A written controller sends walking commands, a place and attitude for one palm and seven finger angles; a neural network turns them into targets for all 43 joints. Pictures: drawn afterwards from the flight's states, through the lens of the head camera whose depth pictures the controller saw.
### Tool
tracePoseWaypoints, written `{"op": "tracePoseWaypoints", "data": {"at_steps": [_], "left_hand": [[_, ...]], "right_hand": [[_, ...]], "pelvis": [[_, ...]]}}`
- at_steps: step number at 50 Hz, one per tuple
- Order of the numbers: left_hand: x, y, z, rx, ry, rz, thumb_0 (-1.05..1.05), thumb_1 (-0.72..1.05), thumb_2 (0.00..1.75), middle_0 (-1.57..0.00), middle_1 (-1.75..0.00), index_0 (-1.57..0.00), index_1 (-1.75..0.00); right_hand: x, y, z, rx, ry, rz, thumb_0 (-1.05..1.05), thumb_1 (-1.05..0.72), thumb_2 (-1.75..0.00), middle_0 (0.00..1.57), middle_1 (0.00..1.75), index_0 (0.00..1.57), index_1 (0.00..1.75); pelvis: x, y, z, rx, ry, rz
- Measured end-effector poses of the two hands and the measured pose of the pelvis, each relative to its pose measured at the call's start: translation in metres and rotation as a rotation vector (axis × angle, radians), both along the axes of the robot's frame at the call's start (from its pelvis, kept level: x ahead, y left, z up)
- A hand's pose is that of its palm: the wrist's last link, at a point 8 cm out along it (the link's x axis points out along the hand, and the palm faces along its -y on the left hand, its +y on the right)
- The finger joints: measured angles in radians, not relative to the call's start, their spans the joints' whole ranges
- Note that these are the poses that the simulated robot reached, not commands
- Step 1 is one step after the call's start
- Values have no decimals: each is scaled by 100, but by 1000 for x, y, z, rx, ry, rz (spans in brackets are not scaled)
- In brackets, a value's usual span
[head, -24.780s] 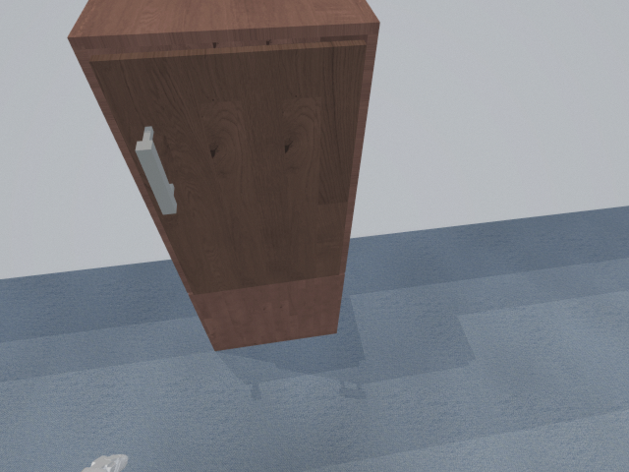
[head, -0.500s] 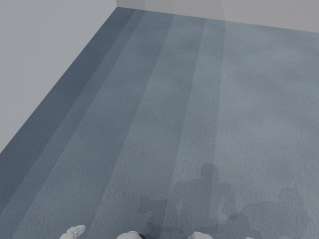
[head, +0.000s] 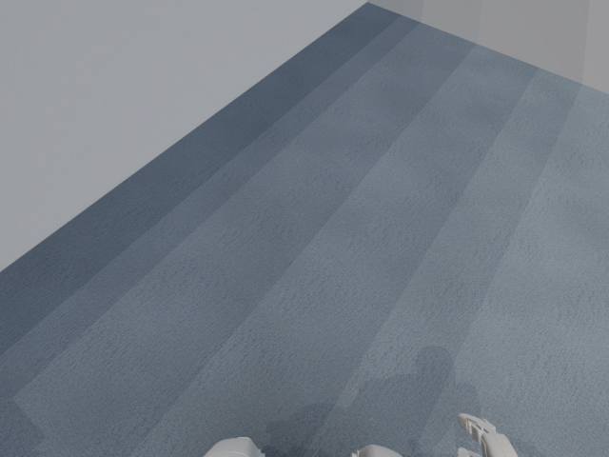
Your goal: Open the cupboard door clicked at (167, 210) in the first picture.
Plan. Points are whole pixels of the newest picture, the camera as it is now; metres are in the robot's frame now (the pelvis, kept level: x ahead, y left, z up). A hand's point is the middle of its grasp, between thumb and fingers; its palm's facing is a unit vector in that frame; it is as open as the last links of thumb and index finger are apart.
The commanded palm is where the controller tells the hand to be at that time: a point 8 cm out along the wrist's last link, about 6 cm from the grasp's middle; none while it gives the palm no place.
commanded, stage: turn to face it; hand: left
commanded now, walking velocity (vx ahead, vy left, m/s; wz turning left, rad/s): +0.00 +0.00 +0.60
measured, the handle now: out of the picture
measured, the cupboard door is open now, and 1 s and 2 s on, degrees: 45 45 45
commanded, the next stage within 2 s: none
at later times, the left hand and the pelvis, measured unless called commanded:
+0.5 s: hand out of the picture +0.06 +0.15 -0.14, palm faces +0.30 -0.92 -0.24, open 7.4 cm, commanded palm none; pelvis +0.04 -0.05 +0.02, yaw +19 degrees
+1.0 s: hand out of the picture +0.04 +0.19 -0.14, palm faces +0.56 -0.77 -0.28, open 7.4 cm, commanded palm none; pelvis +0.07 -0.05 +0.01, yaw +35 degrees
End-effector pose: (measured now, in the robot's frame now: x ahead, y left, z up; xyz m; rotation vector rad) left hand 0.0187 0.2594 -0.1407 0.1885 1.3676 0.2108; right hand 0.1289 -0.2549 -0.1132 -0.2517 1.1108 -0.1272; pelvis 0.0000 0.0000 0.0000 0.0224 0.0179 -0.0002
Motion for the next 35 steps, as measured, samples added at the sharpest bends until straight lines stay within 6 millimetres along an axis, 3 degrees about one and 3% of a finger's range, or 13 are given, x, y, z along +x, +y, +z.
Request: {"op": "tracePoseWaypoints", "data": {"at_steps": [8,15,20,25,32,35], "left_hand": [[40,-3,23,19,-131,52,1,91,90,-20,-29,-20,-30],[63,-30,31,66,-242,74,1,91,90,-20,-29,-20,-30],[46,-51,37,55,-210,142,1,91,90,-20,-29,-20,-30],[22,-63,31,16,-174,231,1,90,90,-20,-30,-20,-30],[-33,-48,0,-20,-118,388,1,90,90,-20,-30,-20,-30],[-51,-37,-5,-8,-63,435,1,90,90,-20,-30,-20,-30]], "right_hand": [[-3,-2,3,0,78,51,0,-90,-89,20,30,20,30],[6,-26,-23,41,132,73,0,-90,-89,20,30,20,30],[27,-32,-18,38,160,124,0,-91,-89,20,30,20,30],[56,-18,-7,31,161,214,0,-91,-90,19,30,19,30],[109,29,-4,-10,73,377,0,-91,-90,19,30,19,30],[120,44,2,-22,31,416,0,-91,-90,20,30,20,30]], "pelvis": [[9,-12,13,-30,8,83],[23,-42,3,-17,16,167],[29,-49,11,-3,3,244],[37,-50,18,13,5,327],[40,-30,0,-13,1,428],[40,-26,0,-14,-3,449]]}}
